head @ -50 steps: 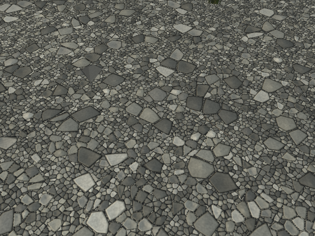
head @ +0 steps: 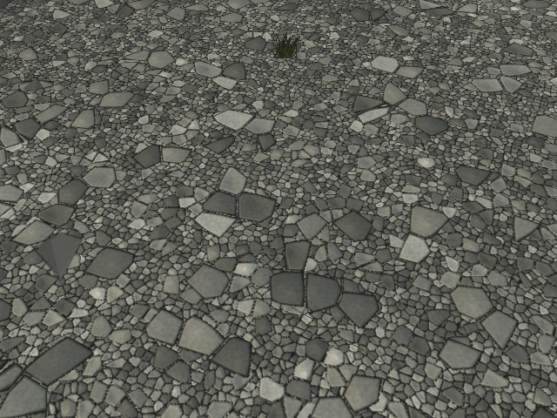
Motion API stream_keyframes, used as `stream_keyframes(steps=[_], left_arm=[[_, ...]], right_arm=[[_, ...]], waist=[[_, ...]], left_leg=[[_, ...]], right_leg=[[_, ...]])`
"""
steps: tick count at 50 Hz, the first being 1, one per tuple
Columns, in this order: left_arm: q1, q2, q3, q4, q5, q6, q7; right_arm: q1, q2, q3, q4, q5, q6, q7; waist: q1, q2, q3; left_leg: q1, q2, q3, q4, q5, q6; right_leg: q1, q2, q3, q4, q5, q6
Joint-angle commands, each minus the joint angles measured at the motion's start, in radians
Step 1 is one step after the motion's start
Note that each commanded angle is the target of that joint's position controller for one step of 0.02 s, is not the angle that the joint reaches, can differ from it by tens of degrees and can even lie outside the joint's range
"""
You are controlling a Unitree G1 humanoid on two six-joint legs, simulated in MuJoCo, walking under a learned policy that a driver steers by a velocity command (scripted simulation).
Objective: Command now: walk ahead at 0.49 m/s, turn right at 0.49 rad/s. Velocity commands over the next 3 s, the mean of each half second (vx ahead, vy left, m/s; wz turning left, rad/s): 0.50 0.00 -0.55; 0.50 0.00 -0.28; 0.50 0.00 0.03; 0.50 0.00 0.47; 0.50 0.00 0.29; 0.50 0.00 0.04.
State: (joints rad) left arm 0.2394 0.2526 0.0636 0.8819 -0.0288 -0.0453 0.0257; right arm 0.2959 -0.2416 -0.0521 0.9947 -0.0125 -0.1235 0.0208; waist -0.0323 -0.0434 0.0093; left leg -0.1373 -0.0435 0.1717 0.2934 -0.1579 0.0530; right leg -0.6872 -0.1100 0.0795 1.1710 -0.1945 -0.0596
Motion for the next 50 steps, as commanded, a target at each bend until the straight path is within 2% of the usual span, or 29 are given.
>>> stream_keyframes(steps=[1,6,9,11,13,14,15,16,17,18,19,20,21,22,24,26,31,36,39,40,41,42,43,44,45,46,47,48,50], left_arm=[[0.050,0.022,0.010,-0.050,0.007,0.002,-0.007],[-0.142,0.003,-0.002,-0.122,0.010,-0.015,-0.048],[-0.225,0.002,-0.007,-0.175,0.007,-0.014,-0.069],[-0.241,0.014,-0.004,-0.205,0.005,-0.012,-0.080],[-0.173,0.053,0.016,-0.214,0.005,-0.008,-0.085],[-0.047,0.090,0.039,-0.189,0.001,-0.009,-0.085],[0.135,0.167,0.080,-0.138,0.000,-0.007,-0.071],[0.240,0.295,0.116,-0.121,-0.001,0.001,-0.048],[0.213,0.327,0.107,-0.158,0.011,-0.017,-0.054],[0.221,0.226,0.079,-0.153,0.019,-0.029,-0.062],[0.175,0.179,0.066,-0.152,0.018,-0.035,-0.061],[0.087,0.149,0.056,-0.174,0.012,-0.036,-0.060],[0.022,0.107,0.041,-0.194,0.015,-0.034,-0.060],[-0.001,0.108,0.038,-0.208,0.026,-0.036,-0.056],[0.008,0.123,0.041,-0.208,0.017,-0.044,-0.048],[0.042,0.147,0.047,-0.203,0.011,-0.045,-0.032],[0.115,0.139,0.042,-0.177,0.012,-0.040,-0.014],[0.174,0.147,0.042,-0.131,0.010,-0.039,-0.012],[0.154,0.163,0.046,-0.125,0.014,-0.024,-0.006],[0.132,0.162,0.044,-0.130,0.015,-0.019,-0.006],[0.116,0.143,0.034,-0.140,0.023,-0.017,-0.009],[0.139,0.100,0.014,-0.158,0.041,-0.018,-0.011],[0.300,0.016,-0.008,-0.144,0.007,-0.034,-0.018],[0.251,0.106,0.004,-0.131,-0.010,-0.044,-0.018],[0.116,0.156,0.015,-0.164,-0.013,-0.048,-0.020],[0.047,0.148,0.012,-0.183,0.003,-0.050,-0.018],[0.019,0.136,0.015,-0.191,0.021,-0.051,-0.018],[0.039,0.122,0.018,-0.191,0.024,-0.047,-0.019],[0.073,0.088,0.012,-0.179,0.019,-0.037,-0.018]], right_arm=[[-0.076,-0.112,-0.017,-0.060,-0.005,-0.016,-0.020],[-0.001,-0.161,-0.024,-0.053,0.006,0.005,-0.041],[0.045,-0.181,-0.032,-0.043,0.019,0.025,-0.043],[0.047,-0.195,-0.040,-0.044,0.028,0.040,-0.040],[0.012,-0.220,-0.048,-0.060,0.031,0.053,-0.041],[-0.016,-0.225,-0.049,-0.070,0.032,0.062,-0.043],[-0.014,-0.207,-0.041,-0.083,0.029,0.065,-0.045],[0.012,-0.126,-0.015,-0.129,-0.001,0.051,-0.042],[0.042,-0.059,0.012,-0.175,0.011,0.002,-0.026],[-0.096,-0.151,-0.011,-0.202,0.052,-0.031,-0.015],[-0.131,-0.150,-0.010,-0.217,0.062,-0.044,-0.012],[-0.127,-0.141,-0.011,-0.203,0.040,-0.045,-0.021],[-0.114,-0.148,-0.022,-0.193,0.023,-0.031,-0.027],[-0.092,-0.149,-0.026,-0.200,0.022,-0.015,-0.023],[-0.084,-0.132,-0.028,-0.211,0.007,0.007,-0.020],[-0.160,-0.114,-0.025,-0.239,-0.002,0.017,-0.026],[-0.321,-0.074,-0.005,-0.279,0.008,0.007,-0.013],[-0.400,-0.111,-0.010,-0.320,0.017,-0.012,0.010],[-0.341,-0.137,-0.020,-0.314,0.016,-0.022,0.016],[-0.261,-0.155,-0.031,-0.293,0.014,-0.024,0.013],[-0.124,-0.189,-0.047,-0.259,0.007,-0.024,0.008],[0.051,-0.246,-0.059,-0.240,-0.003,-0.022,0.004],[0.143,-0.290,-0.075,-0.195,0.001,-0.012,0.013],[0.137,-0.195,-0.052,-0.194,0.031,-0.011,0.017],[0.053,-0.149,-0.038,-0.211,0.033,-0.006,0.012],[-0.023,-0.138,-0.028,-0.228,0.021,0.002,0.010],[-0.056,-0.121,-0.022,-0.232,0.011,0.003,0.012],[-0.068,-0.110,-0.015,-0.231,0.001,0.001,0.012],[-0.054,-0.112,-0.015,-0.216,0.008,-0.004,0.013]], waist=[[0.056,0.084,0.050],[-0.015,0.059,0.076],[-0.045,0.064,0.101],[-0.039,0.078,0.101],[0.019,0.122,0.036],[0.097,0.123,-0.036],[0.178,0.086,-0.136],[0.170,-0.125,-0.214],[0.100,-0.228,-0.379],[0.159,-0.095,-0.324],[0.131,-0.072,-0.211],[0.081,0.034,-0.154],[0.043,0.047,-0.109],[0.013,0.000,-0.104],[-0.003,0.018,-0.090],[0.012,0.031,-0.054],[0.083,-0.042,-0.016],[0.114,-0.054,0.028],[0.075,-0.076,0.016],[0.030,-0.075,-0.028],[-0.031,-0.055,-0.130],[-0.082,0.065,-0.285],[-0.024,0.384,-0.386],[-0.058,0.271,-0.312],[-0.064,0.166,-0.158],[-0.032,0.078,-0.082],[-0.008,0.062,-0.037],[0.021,0.090,-0.038],[0.038,0.125,-0.044]], left_leg=[[-0.073,0.307,-0.147,-0.203,0.106,0.153],[0.053,0.318,-0.050,-0.182,0.132,0.126],[0.160,0.346,-0.024,-0.141,0.139,0.111],[0.213,0.361,-0.002,-0.084,0.231,0.095],[0.220,0.355,0.039,0.073,0.591,0.068],[0.193,0.327,0.075,0.258,0.755,0.046],[0.059,0.278,0.092,0.515,0.723,0.006],[-0.305,0.186,0.092,0.892,0.157,-0.052],[-0.584,0.005,-0.147,1.138,-0.431,-0.075],[-0.701,0.058,-0.263,1.172,-0.364,-0.044],[-0.731,0.101,-0.249,1.109,-0.269,-0.016],[-0.661,0.148,-0.250,1.024,-0.194,-0.013],[-0.588,0.177,-0.247,0.949,-0.144,-0.014],[-0.522,0.188,-0.256,0.920,-0.127,-0.025],[-0.495,0.178,-0.240,0.837,-0.096,-0.060],[-0.526,0.157,-0.223,0.716,-0.010,-0.089],[-0.466,0.098,-0.198,0.331,0.276,-0.087],[-0.491,0.089,-0.213,0.223,0.242,-0.035],[-0.419,0.068,-0.190,0.192,0.117,0.007],[-0.301,0.038,-0.157,0.162,0.111,0.030],[-0.090,0.060,-0.172,0.178,0.151,0.066],[0.219,0.236,-0.379,0.212,0.168,0.144],[0.531,0.436,-0.848,0.092,-0.057,0.302],[0.495,0.426,-0.941,0.004,-0.293,0.266],[0.349,0.392,-0.784,-0.014,-0.289,0.214],[0.197,0.354,-0.664,-0.035,-0.174,0.190],[0.094,0.317,-0.593,-0.059,-0.067,0.186],[0.040,0.285,-0.534,-0.080,0.006,0.176],[0.001,0.252,-0.449,-0.111,0.115,0.183]], right_leg=[[-0.043,-0.044,0.058,-0.076,0.138,0.014],[-0.064,-0.031,-0.044,-0.357,0.258,0.017],[-0.083,-0.021,-0.089,-0.450,0.184,0.001],[-0.055,0.003,-0.129,-0.489,0.082,-0.023],[0.101,0.076,-0.196,-0.508,-0.013,-0.062],[0.272,0.136,-0.231,-0.555,0.005,-0.091],[0.556,0.179,-0.206,-0.600,0.051,-0.133],[0.863,-0.065,0.205,-0.651,0.012,-0.234],[1.069,-0.251,0.770,-0.853,-0.106,-0.404],[1.063,-0.224,0.689,-0.899,-0.066,-0.335],[0.948,-0.189,0.515,-0.876,0.025,-0.287],[0.793,-0.140,0.390,-0.872,0.118,-0.247],[0.672,-0.097,0.298,-0.893,0.202,-0.214],[0.591,-0.090,0.284,-0.915,0.255,-0.228],[0.527,-0.064,0.227,-0.936,0.341,-0.238],[0.497,-0.038,0.186,-0.952,0.360,-0.229],[0.495,0.005,0.122,-0.955,0.219,-0.166],[0.633,-0.077,0.200,-0.896,0.199,-0.157],[0.705,-0.102,0.221,-0.825,0.364,-0.132],[0.703,-0.069,0.195,-0.739,0.530,-0.115],[0.649,-0.011,0.152,-0.571,0.604,-0.089],[0.451,0.071,0.101,-0.270,0.345,-0.051],[0.068,0.228,0.056,0.069,-0.325,0.023],[-0.066,0.177,0.137,0.173,-0.362,0.010],[-0.112,0.123,0.105,0.171,-0.266,0.002],[-0.072,0.070,0.055,0.123,-0.177,0.003],[-0.037,0.039,0.041,0.059,-0.127,0.006],[0.019,0.011,0.037,0.015,-0.095,0.007],[0.054,0.001,0.010,-0.044,-0.077,0.020]])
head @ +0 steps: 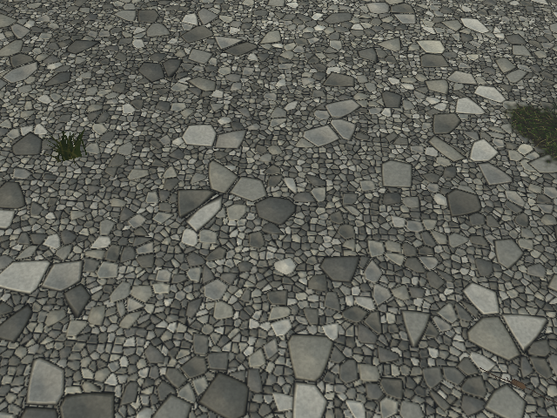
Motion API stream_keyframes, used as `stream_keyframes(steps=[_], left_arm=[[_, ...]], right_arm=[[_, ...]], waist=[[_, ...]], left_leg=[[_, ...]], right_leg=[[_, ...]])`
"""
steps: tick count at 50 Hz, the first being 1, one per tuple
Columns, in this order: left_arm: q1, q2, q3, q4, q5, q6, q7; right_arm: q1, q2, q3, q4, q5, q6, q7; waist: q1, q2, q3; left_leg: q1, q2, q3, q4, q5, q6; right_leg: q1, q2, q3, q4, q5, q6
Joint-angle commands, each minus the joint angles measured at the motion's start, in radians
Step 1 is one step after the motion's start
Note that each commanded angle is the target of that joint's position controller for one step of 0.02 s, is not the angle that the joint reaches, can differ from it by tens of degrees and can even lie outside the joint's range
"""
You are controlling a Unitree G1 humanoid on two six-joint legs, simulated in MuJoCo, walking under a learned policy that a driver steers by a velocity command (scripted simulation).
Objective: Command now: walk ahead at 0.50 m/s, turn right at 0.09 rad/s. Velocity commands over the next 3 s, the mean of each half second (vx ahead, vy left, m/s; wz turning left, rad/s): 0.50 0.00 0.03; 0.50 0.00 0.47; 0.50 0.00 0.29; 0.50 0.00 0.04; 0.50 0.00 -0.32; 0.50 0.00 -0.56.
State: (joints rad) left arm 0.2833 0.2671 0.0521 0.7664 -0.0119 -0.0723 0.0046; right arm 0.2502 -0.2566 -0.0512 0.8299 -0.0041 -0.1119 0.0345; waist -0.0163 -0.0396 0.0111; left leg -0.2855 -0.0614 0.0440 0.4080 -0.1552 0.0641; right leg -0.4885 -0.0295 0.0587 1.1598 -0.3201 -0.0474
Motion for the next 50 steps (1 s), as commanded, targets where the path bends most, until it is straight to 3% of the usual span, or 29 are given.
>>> stream_keyframes(steps=[1,4,9,13,16,17,18,19,20,21,22,23,24,25,28,30,36,41,42,44,45,46,47,48,49,50], left_arm=[[0.020,0.065,0.022,-0.069,0.005,-0.007,0.005],[-0.075,0.052,0.016,-0.102,0.012,-0.006,0.008],[-0.232,0.022,0.004,-0.139,0.003,-0.017,-0.009],[-0.345,0.024,0.001,-0.182,-0.008,-0.028,-0.034],[-0.348,0.046,0.007,-0.198,-0.008,-0.038,-0.051],[-0.305,0.067,0.016,-0.191,-0.004,-0.041,-0.050],[-0.195,0.096,0.033,-0.162,0.000,-0.043,-0.045],[-0.018,0.152,0.057,-0.116,0.008,-0.044,-0.034],[0.163,0.250,0.081,-0.094,0.025,-0.037,-0.019],[0.181,0.242,0.074,-0.076,0.023,-0.030,-0.025],[0.153,0.150,0.053,-0.080,0.016,-0.027,-0.021],[0.072,0.120,0.040,-0.084,0.008,-0.028,-0.017],[0.004,0.092,0.029,-0.084,0.010,-0.031,-0.021],[-0.043,0.074,0.025,-0.081,0.015,-0.038,-0.025],[-0.085,0.068,0.031,-0.052,0.024,-0.060,-0.028],[-0.080,0.084,0.037,-0.029,0.029,-0.065,-0.022],[-0.030,0.129,0.049,0.017,0.024,-0.048,0.004],[0.045,0.163,0.062,0.060,0.003,-0.015,0.011],[0.045,0.169,0.065,0.064,-0.002,-0.007,0.012],[0.019,0.198,0.071,0.059,-0.008,0.006,0.017],[0.006,0.213,0.075,0.056,-0.011,0.013,0.021],[-0.015,0.220,0.075,0.052,-0.015,0.021,0.023],[-0.015,0.205,0.066,0.042,-0.011,0.018,0.027],[0.066,0.061,0.023,-0.004,0.036,-0.002,0.016],[0.032,0.072,0.009,-0.036,0.008,-0.050,0.000],[-0.093,0.145,0.029,-0.061,-0.034,-0.076,-0.012]], right_arm=[[0.005,-0.111,-0.019,-0.042,0.004,-0.018,-0.003],[0.047,-0.146,-0.027,-0.021,0.010,-0.010,-0.015],[0.126,-0.151,-0.021,0.013,0.022,0.009,-0.025],[0.186,-0.161,-0.020,0.044,0.023,0.029,-0.028],[0.181,-0.182,-0.027,0.055,0.025,0.045,-0.036],[0.170,-0.190,-0.029,0.053,0.026,0.048,-0.038],[0.146,-0.194,-0.028,0.049,0.028,0.052,-0.039],[0.127,-0.174,-0.019,0.034,0.021,0.051,-0.039],[0.154,-0.103,0.006,-0.001,-0.010,0.038,-0.037],[0.267,-0.028,0.027,0.008,0.020,0.018,-0.028],[0.176,-0.153,-0.006,0.014,0.051,0.012,-0.028],[0.087,-0.174,-0.016,-0.017,0.058,0.012,-0.029],[0.053,-0.155,-0.017,-0.020,0.046,0.020,-0.033],[0.058,-0.137,-0.022,-0.020,0.034,0.031,-0.036],[0.105,-0.080,-0.022,-0.009,0.039,0.068,-0.037],[0.070,-0.078,-0.027,-0.027,0.034,0.080,-0.041],[-0.101,-0.052,-0.019,-0.088,0.023,0.068,-0.011],[-0.245,-0.045,-0.010,-0.172,0.025,0.067,0.019],[-0.254,-0.049,-0.011,-0.187,0.026,0.067,0.024],[-0.219,-0.075,-0.025,-0.201,0.026,0.072,0.030],[-0.154,-0.099,-0.039,-0.193,0.028,0.075,0.029],[-0.022,-0.140,-0.064,-0.164,0.031,0.076,0.024],[0.148,-0.213,-0.101,-0.120,0.030,0.081,0.007],[0.181,-0.335,-0.125,-0.110,0.034,0.082,-0.012],[0.195,-0.315,-0.109,-0.150,0.024,0.064,-0.005],[0.178,-0.235,-0.088,-0.142,0.014,0.053,-0.001]], waist=[[0.022,0.121,-0.038],[0.002,0.097,-0.019],[-0.056,0.103,0.011],[-0.090,0.106,0.052],[-0.060,0.125,0.047],[-0.029,0.135,0.019],[0.040,0.135,-0.045],[0.120,0.117,-0.166],[0.157,-0.057,-0.342],[0.108,-0.262,-0.467],[0.138,-0.128,-0.334],[0.118,-0.083,-0.186],[0.081,-0.019,-0.112],[0.045,-0.031,-0.065],[-0.007,-0.044,-0.024],[-0.011,-0.029,0.003],[0.044,0.000,0.046],[0.095,0.006,0.090],[0.089,-0.001,0.087],[0.049,-0.038,0.039],[0.007,-0.058,-0.009],[-0.072,-0.050,-0.078],[-0.152,-0.002,-0.168],[-0.069,0.271,-0.236],[-0.080,0.253,-0.417],[-0.120,0.147,-0.307]], left_leg=[[0.141,0.271,-0.292,-0.236,0.168,0.178],[0.164,0.268,-0.228,-0.259,0.280,0.177],[0.198,0.227,-0.135,-0.257,0.269,0.127],[0.297,0.278,-0.158,-0.217,0.257,0.129],[0.368,0.316,-0.170,-0.149,0.369,0.111],[0.363,0.309,-0.173,-0.093,0.496,0.101],[0.335,0.278,-0.151,0.025,0.638,0.084],[0.208,0.226,-0.122,0.222,0.605,0.054],[-0.088,0.123,-0.074,0.578,0.197,0.008],[-0.377,0.011,-0.145,0.819,-0.441,-0.020],[-0.466,0.071,-0.199,0.904,-0.401,-0.016],[-0.491,0.112,-0.166,0.889,-0.295,-0.014],[-0.446,0.150,-0.151,0.849,-0.218,-0.024],[-0.401,0.177,-0.153,0.803,-0.163,-0.031],[-0.322,0.200,-0.154,0.771,-0.088,-0.048],[-0.375,0.200,-0.170,0.728,-0.018,-0.059],[-0.412,0.183,-0.109,0.412,0.233,-0.056],[-0.473,0.168,-0.036,0.273,0.142,-0.018],[-0.463,0.157,-0.018,0.259,0.096,-0.005],[-0.350,0.099,0.044,0.246,-0.005,0.031],[-0.250,0.057,0.074,0.248,-0.053,0.054],[-0.069,0.009,0.093,0.194,-0.030,0.086],[0.227,0.014,0.016,0.141,0.030,0.130],[0.579,0.280,-0.458,0.117,0.037,0.274],[0.726,0.419,-0.913,-0.079,-0.134,0.414],[0.673,0.385,-0.781,-0.115,-0.106,0.339]], right_leg=[[-0.158,-0.087,0.020,-0.066,0.065,0.017],[-0.227,-0.098,0.001,-0.211,0.190,0.043],[-0.180,-0.062,-0.040,-0.492,0.409,0.041],[-0.199,-0.035,-0.055,-0.597,0.378,0.027],[-0.155,-0.013,-0.062,-0.651,0.271,-0.009],[-0.062,0.011,-0.073,-0.669,0.241,-0.025],[0.107,0.040,-0.095,-0.707,0.261,-0.049],[0.392,-0.007,-0.053,-0.681,0.316,-0.090],[0.764,-0.258,0.221,-0.625,0.370,-0.177],[0.953,-0.419,0.618,-0.765,0.155,-0.286],[0.842,-0.375,0.557,-0.819,0.032,-0.232],[0.683,-0.342,0.403,-0.852,0.068,-0.190],[0.539,-0.298,0.299,-0.894,0.137,-0.170],[0.437,-0.263,0.217,-0.937,0.174,-0.159],[0.305,-0.227,0.064,-1.019,0.273,-0.153],[0.301,-0.224,-0.013,-1.034,0.353,-0.154],[0.386,-0.208,-0.173,-1.042,0.401,-0.121],[0.561,-0.266,-0.220,-0.981,0.466,-0.108],[0.588,-0.274,-0.230,-0.952,0.526,-0.099],[0.608,-0.272,-0.262,-0.840,0.830,-0.075],[0.606,-0.265,-0.275,-0.734,0.993,-0.062],[0.562,-0.236,-0.299,-0.553,1.058,-0.039],[0.382,-0.194,-0.308,-0.294,0.888,0.004],[-0.060,-0.041,-0.277,0.075,-0.001,0.067],[-0.262,0.081,-0.020,0.273,-0.299,0.074],[-0.363,0.018,0.043,0.277,-0.208,0.047]])
Over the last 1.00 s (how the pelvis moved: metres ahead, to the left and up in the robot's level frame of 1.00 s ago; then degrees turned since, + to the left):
0.56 -0.13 0.00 -24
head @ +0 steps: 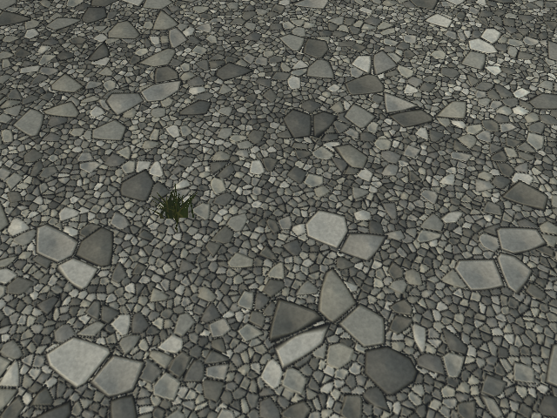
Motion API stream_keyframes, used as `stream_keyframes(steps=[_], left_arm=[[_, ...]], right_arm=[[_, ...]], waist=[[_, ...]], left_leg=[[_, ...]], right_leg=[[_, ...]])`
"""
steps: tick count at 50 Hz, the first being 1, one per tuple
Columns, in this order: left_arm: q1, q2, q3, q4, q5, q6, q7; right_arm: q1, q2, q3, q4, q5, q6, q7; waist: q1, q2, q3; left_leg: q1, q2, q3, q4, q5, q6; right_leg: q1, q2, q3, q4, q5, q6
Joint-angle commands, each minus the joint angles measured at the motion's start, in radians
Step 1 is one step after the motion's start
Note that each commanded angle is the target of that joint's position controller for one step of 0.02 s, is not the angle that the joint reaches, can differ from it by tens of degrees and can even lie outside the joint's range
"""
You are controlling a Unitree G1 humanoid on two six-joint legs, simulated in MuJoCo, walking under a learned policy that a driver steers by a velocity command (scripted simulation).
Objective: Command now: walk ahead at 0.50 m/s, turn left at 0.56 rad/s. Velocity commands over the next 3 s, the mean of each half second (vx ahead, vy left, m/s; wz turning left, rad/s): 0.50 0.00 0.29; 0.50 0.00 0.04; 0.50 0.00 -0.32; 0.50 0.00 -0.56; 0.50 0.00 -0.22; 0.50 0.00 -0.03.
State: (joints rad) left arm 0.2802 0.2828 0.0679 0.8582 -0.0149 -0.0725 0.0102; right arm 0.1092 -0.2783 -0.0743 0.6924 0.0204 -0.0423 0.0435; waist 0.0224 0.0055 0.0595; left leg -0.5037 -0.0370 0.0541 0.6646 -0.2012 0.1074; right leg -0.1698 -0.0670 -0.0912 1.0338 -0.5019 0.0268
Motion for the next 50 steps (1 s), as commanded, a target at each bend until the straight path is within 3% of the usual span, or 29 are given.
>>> stream_keyframes(steps=[1,2,3,4,7,12,17,20,21,22,23,24,25,26,27,28,29,30,33,36,40,44,46,48,49,50], left_arm=[[-0.120,0.120,0.007,-0.165,-0.030,-0.086,-0.017],[-0.117,0.117,0.010,-0.150,-0.004,-0.085,-0.008],[-0.102,0.133,0.021,-0.144,0.015,-0.075,-0.004],[-0.078,0.131,0.024,-0.139,0.017,-0.059,-0.007],[-0.081,0.084,0.013,-0.142,0.027,-0.030,-0.006],[-0.246,0.047,-0.006,-0.181,0.020,-0.031,-0.017],[-0.365,0.066,-0.006,-0.221,0.007,-0.046,-0.041],[-0.345,0.083,-0.001,-0.228,0.008,-0.055,-0.054],[-0.302,0.096,0.005,-0.219,0.009,-0.057,-0.054],[-0.210,0.117,0.018,-0.193,0.011,-0.059,-0.050],[-0.064,0.158,0.036,-0.157,0.018,-0.060,-0.044],[0.105,0.229,0.051,-0.137,0.030,-0.058,-0.038],[0.162,0.241,0.056,-0.100,0.021,-0.050,-0.048],[0.147,0.152,0.033,-0.104,-0.004,-0.046,-0.047],[0.066,0.122,0.022,-0.117,-0.003,-0.039,-0.040],[0.003,0.113,0.014,-0.128,0.010,-0.033,-0.039],[-0.033,0.095,0.007,-0.132,0.019,-0.033,-0.041],[-0.048,0.086,0.002,-0.131,0.027,-0.036,-0.041],[-0.042,0.101,0.005,-0.110,0.015,-0.046,-0.039],[-0.012,0.133,0.014,-0.088,0.011,-0.039,-0.028],[0.047,0.148,0.015,-0.058,-0.001,-0.026,-0.021],[0.111,0.159,0.017,-0.019,-0.007,-0.007,-0.018],[0.112,0.171,0.022,-0.007,-0.010,0.004,-0.013],[0.085,0.189,0.028,-0.005,-0.010,0.013,-0.008],[0.069,0.181,0.024,-0.008,-0.010,0.017,-0.006],[0.064,0.144,0.007,-0.024,0.004,0.016,-0.003]], right_arm=[[0.265,-0.175,-0.054,-0.008,-0.003,-0.024,-0.011],[0.186,-0.139,-0.042,-0.023,0.000,-0.025,-0.012],[0.135,-0.109,-0.031,-0.042,-0.007,-0.025,-0.015],[0.115,-0.099,-0.026,-0.053,-0.016,-0.025,-0.019],[0.142,-0.124,-0.030,-0.037,-0.013,-0.036,-0.031],[0.214,-0.136,-0.027,0.004,-0.007,-0.034,-0.048],[0.286,-0.147,-0.027,0.049,-0.003,-0.029,-0.048],[0.294,-0.159,-0.032,0.066,-0.004,-0.016,-0.056],[0.280,-0.165,-0.034,0.064,-0.005,-0.012,-0.058],[0.258,-0.166,-0.032,0.060,-0.005,-0.008,-0.059],[0.244,-0.145,-0.021,0.050,-0.011,-0.007,-0.058],[0.282,-0.091,0.000,0.028,-0.033,-0.013,-0.058],[0.406,-0.019,0.020,0.038,-0.007,-0.030,-0.051],[0.325,-0.119,0.004,0.041,0.009,-0.040,-0.046],[0.215,-0.149,-0.005,0.009,0.017,-0.045,-0.042],[0.160,-0.139,-0.002,-0.003,0.004,-0.048,-0.044],[0.147,-0.128,-0.006,-0.006,-0.010,-0.047,-0.044],[0.172,-0.113,-0.007,-0.002,-0.011,-0.042,-0.043],[0.190,-0.072,0.001,0.004,-0.012,-0.025,-0.047],[0.094,-0.056,0.009,-0.024,-0.019,-0.026,-0.049],[-0.035,-0.031,0.019,-0.051,-0.013,-0.038,-0.035],[-0.138,-0.040,0.019,-0.090,-0.002,-0.048,-0.015],[-0.147,-0.055,0.016,-0.102,-0.002,-0.053,-0.005],[-0.068,-0.086,0.002,-0.086,-0.007,-0.057,-0.003],[0.055,-0.119,-0.018,-0.048,-0.011,-0.057,-0.009],[0.229,-0.176,-0.040,-0.007,-0.019,-0.055,-0.019]], waist=[[-0.125,0.058,-0.247],[-0.073,-0.009,-0.175],[-0.036,0.001,-0.143],[-0.012,0.015,-0.134],[-0.004,0.017,-0.109],[-0.073,0.061,-0.067],[-0.122,0.072,-0.013],[-0.098,0.091,-0.016],[-0.072,0.104,-0.038],[-0.018,0.104,-0.094],[0.051,0.084,-0.205],[0.089,-0.057,-0.367],[0.042,-0.333,-0.459],[0.081,-0.203,-0.360],[0.076,-0.123,-0.212],[0.048,-0.045,-0.134],[0.020,-0.034,-0.089],[-0.010,-0.061,-0.089],[-0.033,-0.084,-0.078],[-0.011,-0.062,-0.054],[0.039,-0.061,-0.033],[0.071,-0.069,-0.003],[0.055,-0.080,-0.002],[-0.002,-0.096,-0.049],[-0.068,-0.083,-0.126],[-0.139,-0.042,-0.258]], left_leg=[[0.750,0.319,-0.646,-0.364,0.008,0.252],[0.590,0.275,-0.535,-0.367,0.112,0.215],[0.475,0.244,-0.464,-0.386,0.209,0.200],[0.411,0.231,-0.429,-0.408,0.257,0.195],[0.319,0.205,-0.324,-0.447,0.400,0.192],[0.314,0.144,-0.214,-0.457,0.328,0.116],[0.449,0.217,-0.281,-0.420,0.235,0.110],[0.546,0.260,-0.312,-0.356,0.349,0.088],[0.555,0.253,-0.304,-0.312,0.471,0.076],[0.545,0.219,-0.274,-0.214,0.641,0.058],[0.464,0.167,-0.232,-0.035,0.669,0.029],[0.221,0.073,-0.184,0.287,0.353,-0.015],[-0.118,-0.067,-0.180,0.571,-0.361,-0.070],[-0.239,-0.007,-0.243,0.660,-0.363,-0.063],[-0.282,0.045,-0.198,0.649,-0.263,-0.060],[-0.248,0.089,-0.163,0.600,-0.181,-0.063],[-0.211,0.119,-0.155,0.541,-0.133,-0.069],[-0.155,0.141,-0.155,0.508,-0.105,-0.073],[-0.132,0.160,-0.126,0.409,-0.070,-0.099],[-0.176,0.170,-0.110,0.242,0.078,-0.121],[-0.121,0.134,-0.076,0.001,0.268,-0.119],[-0.134,0.109,-0.070,-0.105,0.252,-0.100],[-0.125,0.100,-0.072,-0.141,0.181,-0.075],[0.008,0.064,-0.043,-0.176,0.125,-0.043],[0.187,0.036,-0.015,-0.204,0.142,-0.016],[0.471,0.119,-0.095,-0.159,0.185,0.034]], right_leg=[[-0.677,0.012,0.185,0.319,0.065,-0.047],[-0.608,-0.028,0.179,0.228,0.122,-0.044],[-0.529,-0.050,0.181,0.162,0.158,-0.036],[-0.475,-0.062,0.177,0.131,0.182,-0.028],[-0.452,-0.060,0.140,0.006,0.269,0.010],[-0.425,-0.019,0.114,-0.343,0.590,0.016],[-0.468,0.010,0.119,-0.494,0.599,-0.022],[-0.455,0.026,0.112,-0.540,0.482,-0.065],[-0.387,0.046,0.094,-0.549,0.442,-0.082],[-0.248,0.079,0.061,-0.579,0.452,-0.106],[-0.010,0.041,0.091,-0.555,0.508,-0.150],[0.326,-0.161,0.339,-0.512,0.536,-0.243],[0.576,-0.327,0.777,-0.649,0.296,-0.370],[0.524,-0.301,0.793,-0.713,0.096,-0.327],[0.378,-0.271,0.649,-0.739,0.110,-0.285],[0.232,-0.234,0.551,-0.766,0.216,-0.269],[0.133,-0.200,0.487,-0.793,0.309,-0.265],[0.075,-0.176,0.440,-0.817,0.370,-0.262],[0.008,-0.151,0.333,-0.870,0.494,-0.278],[0.017,-0.136,0.258,-0.897,0.571,-0.271],[0.038,-0.100,0.175,-0.894,0.572,-0.230],[0.143,-0.152,0.196,-0.852,0.559,-0.224],[0.202,-0.182,0.210,-0.811,0.608,-0.209],[0.224,-0.178,0.196,-0.714,0.800,-0.185],[0.196,-0.135,0.157,-0.572,0.931,-0.162],[0.053,-0.086,0.118,-0.341,0.837,-0.128]])
Over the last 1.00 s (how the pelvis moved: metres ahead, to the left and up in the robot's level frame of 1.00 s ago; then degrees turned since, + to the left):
0.53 0.03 -0.03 19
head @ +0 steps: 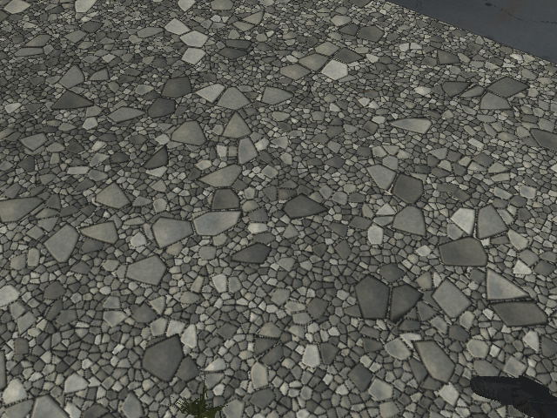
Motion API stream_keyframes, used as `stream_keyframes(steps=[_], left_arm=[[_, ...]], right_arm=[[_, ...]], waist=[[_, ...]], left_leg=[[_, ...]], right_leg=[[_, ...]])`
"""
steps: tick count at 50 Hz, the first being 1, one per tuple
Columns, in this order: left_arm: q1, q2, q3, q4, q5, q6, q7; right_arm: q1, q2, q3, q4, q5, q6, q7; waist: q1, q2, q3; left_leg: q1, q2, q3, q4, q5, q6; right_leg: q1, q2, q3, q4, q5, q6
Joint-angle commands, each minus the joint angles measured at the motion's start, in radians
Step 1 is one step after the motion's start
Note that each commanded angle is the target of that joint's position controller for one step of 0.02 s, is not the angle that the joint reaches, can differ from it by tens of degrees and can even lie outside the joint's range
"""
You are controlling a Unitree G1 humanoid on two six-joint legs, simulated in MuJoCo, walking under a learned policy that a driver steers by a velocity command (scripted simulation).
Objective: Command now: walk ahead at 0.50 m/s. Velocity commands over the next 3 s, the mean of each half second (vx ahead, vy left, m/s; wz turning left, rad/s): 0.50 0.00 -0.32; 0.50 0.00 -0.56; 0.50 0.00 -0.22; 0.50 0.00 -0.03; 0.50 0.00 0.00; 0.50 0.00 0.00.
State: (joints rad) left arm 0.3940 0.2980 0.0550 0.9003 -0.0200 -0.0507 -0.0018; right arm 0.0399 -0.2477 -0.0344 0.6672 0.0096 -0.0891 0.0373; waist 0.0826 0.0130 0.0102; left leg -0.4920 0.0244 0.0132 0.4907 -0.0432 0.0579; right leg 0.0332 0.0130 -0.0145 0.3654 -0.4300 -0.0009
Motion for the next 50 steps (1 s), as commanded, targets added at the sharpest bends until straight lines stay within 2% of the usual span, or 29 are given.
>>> stream_keyframes(steps=[1,2,3,4,5,6,7,9,12,17,20,22,25,26,27,28,29,30,31,32,33,34,37,39,42,44,47,49,50], left_arm=[[0.056,0.027,-0.014,-0.092,0.018,-0.025,0.003],[0.051,0.046,-0.013,-0.073,0.008,-0.046,-0.004],[-0.031,0.131,0.012,-0.093,-0.023,-0.054,-0.011],[-0.098,0.130,0.012,-0.110,-0.028,-0.054,-0.011],[-0.129,0.119,0.014,-0.115,-0.014,-0.048,-0.008],[-0.110,0.109,0.021,-0.106,-0.007,-0.032,-0.003],[-0.078,0.088,0.019,-0.097,-0.009,-0.017,-0.002],[-0.064,0.061,0.018,-0.090,-0.009,0.004,0.002],[-0.129,0.052,0.023,-0.113,-0.004,0.009,0.005],[-0.271,0.017,0.011,-0.160,0.003,-0.001,-0.022],[-0.362,0.005,0.003,-0.209,0.002,-0.001,-0.040],[-0.397,0.009,0.003,-0.242,0.001,-0.001,-0.053],[-0.348,0.045,0.023,-0.264,0.000,0.004,-0.066],[-0.264,0.074,0.039,-0.251,-0.002,0.007,-0.065],[-0.114,0.123,0.068,-0.216,-0.004,0.007,-0.056],[0.044,0.210,0.103,-0.182,-0.002,0.016,-0.033],[-0.002,0.302,0.116,-0.207,-0.014,0.014,-0.024],[0.034,0.222,0.088,-0.219,-0.001,0.005,-0.026],[0.012,0.165,0.073,-0.214,0.009,-0.005,-0.025],[-0.053,0.139,0.065,-0.218,0.005,-0.012,-0.027],[-0.119,0.099,0.053,-0.232,0.003,-0.015,-0.025],[-0.158,0.089,0.046,-0.251,0.013,-0.014,-0.020],[-0.166,0.120,0.054,-0.260,0.010,-0.018,-0.007],[-0.143,0.147,0.063,-0.254,0.006,-0.016,0.005],[-0.104,0.152,0.065,-0.242,-0.001,-0.006,0.014],[-0.065,0.154,0.067,-0.229,-0.005,0.000,0.015],[-0.042,0.141,0.065,-0.220,-0.008,0.006,0.018],[-0.062,0.137,0.065,-0.226,-0.004,0.011,0.020],[-0.069,0.109,0.055,-0.229,0.001,0.011,0.020]], right_arm=[[0.405,-0.311,-0.104,0.034,-0.024,-0.002,-0.019],[0.434,-0.243,-0.086,0.042,-0.010,0.003,-0.018],[0.371,-0.190,-0.067,0.038,-0.007,0.004,-0.020],[0.299,-0.164,-0.057,0.029,-0.007,0.005,-0.022],[0.238,-0.134,-0.048,0.030,-0.011,0.002,-0.018],[0.198,-0.107,-0.040,0.029,-0.018,-0.007,-0.016],[0.178,-0.108,-0.042,0.036,-0.021,-0.016,-0.014],[0.172,-0.114,-0.048,0.057,-0.024,-0.032,-0.014],[0.198,-0.131,-0.055,0.090,-0.030,-0.036,-0.027],[0.227,-0.158,-0.059,0.123,-0.022,-0.025,-0.046],[0.283,-0.176,-0.066,0.155,-0.011,-0.005,-0.051],[0.299,-0.186,-0.071,0.169,-0.002,0.013,-0.053],[0.269,-0.223,-0.081,0.163,0.006,0.036,-0.065],[0.258,-0.235,-0.084,0.159,0.006,0.045,-0.070],[0.237,-0.237,-0.083,0.153,0.010,0.050,-0.075],[0.245,-0.210,-0.070,0.134,-0.003,0.041,-0.077],[0.322,-0.064,-0.023,0.079,-0.027,0.007,-0.058],[0.247,-0.140,-0.034,0.071,0.004,-0.042,-0.036],[0.148,-0.171,-0.041,0.039,0.040,-0.061,-0.026],[0.135,-0.155,-0.036,0.033,0.028,-0.068,-0.030],[0.128,-0.166,-0.044,0.044,-0.002,-0.063,-0.038],[0.145,-0.171,-0.050,0.046,-0.012,-0.051,-0.038],[0.160,-0.137,-0.047,0.038,-0.024,-0.019,-0.039],[0.089,-0.111,-0.035,0.014,-0.027,-0.012,-0.041],[-0.022,-0.090,-0.024,-0.012,-0.020,-0.016,-0.033],[-0.070,-0.102,-0.026,-0.029,-0.007,-0.022,-0.026],[-0.077,-0.144,-0.042,-0.041,0.000,-0.033,-0.016],[-0.014,-0.163,-0.055,-0.029,0.001,-0.044,-0.015],[0.071,-0.178,-0.066,-0.004,-0.005,-0.048,-0.018]], waist=[[-0.182,0.174,-0.360],[-0.199,0.240,-0.425],[-0.200,0.154,-0.263],[-0.172,0.093,-0.159],[-0.141,0.054,-0.081],[-0.105,0.071,-0.045],[-0.082,0.105,-0.037],[-0.065,0.087,-0.015],[-0.075,0.049,0.010],[-0.126,0.033,0.047],[-0.162,0.019,0.082],[-0.166,0.024,0.089],[-0.109,0.074,0.023],[-0.059,0.089,-0.030],[0.027,0.072,-0.108],[0.092,-0.029,-0.204],[-0.024,-0.301,-0.294],[0.042,-0.166,-0.400],[0.053,-0.119,-0.271],[-0.004,-0.022,-0.160],[-0.040,-0.006,-0.114],[-0.073,-0.026,-0.079],[-0.105,-0.031,-0.048],[-0.085,-0.043,-0.023],[-0.036,-0.079,-0.013],[-0.014,-0.094,-0.014],[-0.023,-0.113,-0.019],[-0.066,-0.142,-0.027],[-0.109,-0.141,-0.064]], left_leg=[[0.865,0.314,-0.480,-0.006,-0.085,0.237],[0.909,0.383,-0.733,-0.144,-0.203,0.276],[0.785,0.354,-0.600,-0.168,-0.272,0.222],[0.633,0.318,-0.461,-0.194,-0.240,0.187],[0.497,0.275,-0.366,-0.238,-0.191,0.167],[0.408,0.242,-0.289,-0.281,-0.149,0.146],[0.343,0.233,-0.245,-0.315,-0.112,0.148],[0.299,0.224,-0.153,-0.354,-0.019,0.152],[0.336,0.218,-0.049,-0.366,0.095,0.142],[0.393,0.199,0.090,-0.383,0.121,0.102],[0.510,0.238,0.118,-0.353,0.161,0.099],[0.590,0.263,0.133,-0.307,0.242,0.091],[0.633,0.267,0.177,-0.139,0.677,0.057],[0.622,0.257,0.190,-0.010,0.815,0.045],[0.546,0.221,0.213,0.190,0.805,0.015],[0.302,0.176,0.213,0.491,0.501,-0.029],[-0.176,-0.066,0.132,0.897,-0.450,-0.104],[-0.288,-0.052,-0.115,0.971,-0.516,-0.075],[-0.342,-0.001,-0.118,0.942,-0.445,-0.048],[-0.312,0.045,-0.111,0.822,-0.368,-0.039],[-0.247,0.078,-0.104,0.725,-0.334,-0.046],[-0.179,0.092,-0.104,0.685,-0.310,-0.055],[-0.115,0.087,-0.076,0.544,-0.259,-0.101],[-0.104,0.067,-0.059,0.395,-0.139,-0.126],[-0.024,0.014,-0.050,0.163,0.076,-0.131],[0.011,-0.010,-0.059,0.091,0.125,-0.129],[0.034,-0.016,-0.096,0.017,0.059,-0.102],[0.113,-0.019,-0.088,-0.015,-0.013,-0.070],[0.223,-0.017,-0.068,-0.045,-0.012,-0.044]], right_leg=[[-0.563,-0.012,-0.017,0.728,0.349,-0.024],[-0.723,0.031,0.119,0.885,-0.148,-0.024],[-0.809,-0.026,0.149,0.953,-0.106,-0.037],[-0.803,-0.077,0.119,0.918,-0.013,-0.043],[-0.770,-0.109,0.105,0.856,0.057,-0.037],[-0.713,-0.138,0.115,0.811,0.114,-0.034],[-0.657,-0.147,0.117,0.797,0.146,-0.023],[-0.652,-0.147,0.126,0.776,0.201,-0.006],[-0.736,-0.137,0.153,0.668,0.338,0.008],[-0.712,-0.118,0.068,0.395,0.543,-0.003],[-0.764,-0.113,0.035,0.306,0.507,-0.024],[-0.786,-0.101,0.005,0.274,0.428,-0.043],[-0.641,-0.024,-0.082,0.264,0.275,-0.096],[-0.526,0.017,-0.106,0.262,0.234,-0.120],[-0.307,0.056,-0.106,0.191,0.291,-0.157],[0.007,-0.049,0.091,0.155,0.310,-0.218],[0.356,-0.319,0.686,0.050,0.211,-0.435],[0.404,-0.356,0.832,-0.058,0.143,-0.443],[0.315,-0.317,0.665,-0.057,0.196,-0.385],[0.147,-0.270,0.538,-0.061,0.296,-0.343],[0.022,-0.234,0.452,-0.074,0.386,-0.316],[-0.084,-0.211,0.411,-0.099,0.454,-0.313],[-0.231,-0.178,0.340,-0.141,0.553,-0.317],[-0.286,-0.142,0.284,-0.148,0.547,-0.293],[-0.325,-0.090,0.246,-0.127,0.431,-0.238],[-0.309,-0.104,0.285,-0.107,0.366,-0.223],[-0.224,-0.140,0.381,-0.024,0.295,-0.202],[-0.203,-0.144,0.426,0.046,0.304,-0.180],[-0.209,-0.113,0.402,0.120,0.348,-0.155]])
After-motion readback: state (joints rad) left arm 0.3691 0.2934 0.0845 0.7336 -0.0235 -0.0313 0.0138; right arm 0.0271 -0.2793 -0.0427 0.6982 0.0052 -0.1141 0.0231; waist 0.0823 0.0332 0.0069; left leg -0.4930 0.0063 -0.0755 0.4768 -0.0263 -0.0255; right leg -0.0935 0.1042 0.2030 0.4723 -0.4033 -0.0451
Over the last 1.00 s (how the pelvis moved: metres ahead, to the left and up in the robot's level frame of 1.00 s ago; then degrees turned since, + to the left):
0.56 0.04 0.01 8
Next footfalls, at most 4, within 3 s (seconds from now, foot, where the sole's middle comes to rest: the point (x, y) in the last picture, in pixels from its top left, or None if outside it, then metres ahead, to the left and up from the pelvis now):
0.56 right None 0.43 -0.15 -0.76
1.02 left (335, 306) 0.76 -0.06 -0.76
1.50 right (470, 295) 0.82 -0.42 -0.76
2.04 left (444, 187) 1.20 -0.39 -0.76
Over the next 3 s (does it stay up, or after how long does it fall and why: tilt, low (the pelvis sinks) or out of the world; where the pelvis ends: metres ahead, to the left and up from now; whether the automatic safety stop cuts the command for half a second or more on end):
stays up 1.40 -0.71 0.02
